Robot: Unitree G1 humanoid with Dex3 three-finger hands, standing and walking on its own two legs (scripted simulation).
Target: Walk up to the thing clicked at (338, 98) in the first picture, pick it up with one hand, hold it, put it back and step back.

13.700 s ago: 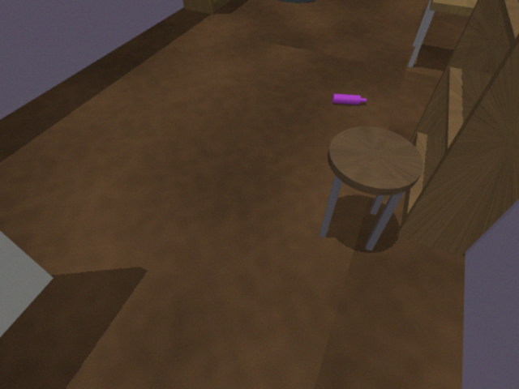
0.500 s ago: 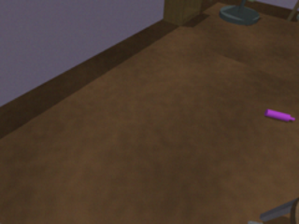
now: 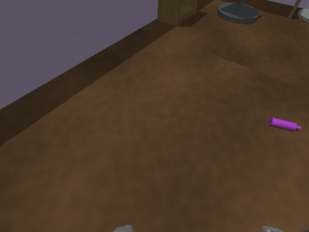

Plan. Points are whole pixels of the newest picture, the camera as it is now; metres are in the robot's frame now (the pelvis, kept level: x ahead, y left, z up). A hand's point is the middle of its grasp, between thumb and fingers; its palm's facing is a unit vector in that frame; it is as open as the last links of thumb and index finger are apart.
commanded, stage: walk up
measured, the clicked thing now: (285, 124) +1.05 -1.03 -0.73
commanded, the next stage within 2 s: stand in 1.90 s
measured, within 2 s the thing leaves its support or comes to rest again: neither
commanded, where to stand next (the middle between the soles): +0.33 +0.01 m, yaw -37 degrees
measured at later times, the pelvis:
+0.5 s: pelvis +0.19 +0.00 -0.01, yaw -17 degrees
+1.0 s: pelvis +0.28 +0.07 -0.02, yaw -32 degrees
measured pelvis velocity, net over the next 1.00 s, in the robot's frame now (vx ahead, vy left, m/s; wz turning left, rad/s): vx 0.28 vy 0.07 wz -0.56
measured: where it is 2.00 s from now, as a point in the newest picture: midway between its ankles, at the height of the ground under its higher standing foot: (148, 218)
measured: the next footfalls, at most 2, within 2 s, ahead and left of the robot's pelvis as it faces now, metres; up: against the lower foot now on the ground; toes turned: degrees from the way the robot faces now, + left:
right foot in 0.38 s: +0.25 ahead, -0.13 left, +0.00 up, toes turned -19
left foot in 0.72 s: +0.43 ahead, +0.12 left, +0.00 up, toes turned -34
